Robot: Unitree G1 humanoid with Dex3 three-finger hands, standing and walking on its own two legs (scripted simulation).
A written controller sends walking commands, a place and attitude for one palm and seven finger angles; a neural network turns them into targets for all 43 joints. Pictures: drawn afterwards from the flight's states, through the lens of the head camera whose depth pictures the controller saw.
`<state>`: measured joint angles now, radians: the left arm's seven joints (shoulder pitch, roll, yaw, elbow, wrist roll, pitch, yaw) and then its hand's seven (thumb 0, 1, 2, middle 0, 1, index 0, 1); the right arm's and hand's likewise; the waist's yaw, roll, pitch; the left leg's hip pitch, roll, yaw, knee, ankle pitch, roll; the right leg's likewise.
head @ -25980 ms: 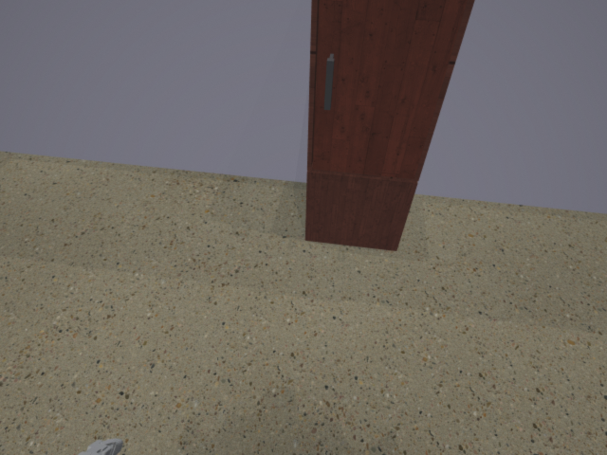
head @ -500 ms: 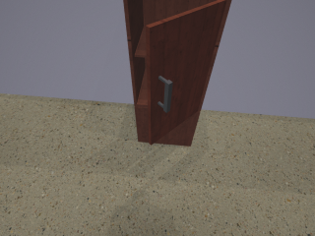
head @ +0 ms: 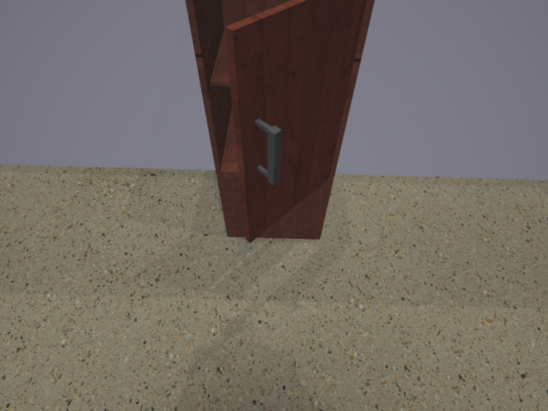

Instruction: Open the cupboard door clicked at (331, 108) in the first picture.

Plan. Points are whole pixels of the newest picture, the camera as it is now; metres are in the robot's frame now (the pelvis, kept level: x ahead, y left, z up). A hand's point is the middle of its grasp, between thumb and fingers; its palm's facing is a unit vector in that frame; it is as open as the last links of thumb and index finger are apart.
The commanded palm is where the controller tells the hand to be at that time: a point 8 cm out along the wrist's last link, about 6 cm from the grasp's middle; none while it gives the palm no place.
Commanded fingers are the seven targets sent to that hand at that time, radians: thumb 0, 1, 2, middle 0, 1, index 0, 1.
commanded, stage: walk to a spot facing it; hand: left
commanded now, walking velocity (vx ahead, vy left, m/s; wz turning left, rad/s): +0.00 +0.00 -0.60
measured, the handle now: (267, 152) +0.59 +0.06 -0.01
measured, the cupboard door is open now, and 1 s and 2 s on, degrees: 47 47 47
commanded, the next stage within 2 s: none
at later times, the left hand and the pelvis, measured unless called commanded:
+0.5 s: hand out of the picture +0.06 +0.12 -0.15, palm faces -0.15 -0.95 -0.29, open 7.4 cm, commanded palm none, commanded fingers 0.00 0.90 0.90 -0.20 -0.30 -0.20 -0.30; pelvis +0.00 -0.07 +0.01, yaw -16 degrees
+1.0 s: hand (189, 387) +0.18 +0.16 -0.18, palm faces -0.41 -0.87 -0.26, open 7.4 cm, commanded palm none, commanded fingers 0.00 0.90 0.90 -0.20 -0.30 -0.20 -0.30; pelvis +0.05 -0.02 -0.01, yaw -32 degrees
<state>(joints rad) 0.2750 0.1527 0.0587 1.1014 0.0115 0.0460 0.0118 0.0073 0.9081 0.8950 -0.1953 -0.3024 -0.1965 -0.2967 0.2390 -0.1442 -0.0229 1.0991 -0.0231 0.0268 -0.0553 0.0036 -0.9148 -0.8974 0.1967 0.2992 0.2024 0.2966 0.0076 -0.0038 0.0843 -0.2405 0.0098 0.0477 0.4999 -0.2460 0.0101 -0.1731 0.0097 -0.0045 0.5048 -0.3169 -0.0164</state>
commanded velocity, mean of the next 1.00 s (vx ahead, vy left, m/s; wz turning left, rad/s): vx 0.00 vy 0.00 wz -0.60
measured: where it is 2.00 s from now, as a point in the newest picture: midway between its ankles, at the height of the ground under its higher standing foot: outside the picture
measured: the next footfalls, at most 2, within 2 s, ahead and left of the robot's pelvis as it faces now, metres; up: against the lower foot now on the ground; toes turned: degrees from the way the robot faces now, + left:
left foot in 0.94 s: +0.16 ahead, +0.06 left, +0.00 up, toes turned -33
right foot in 1.32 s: +0.00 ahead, -0.15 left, +0.00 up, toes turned -51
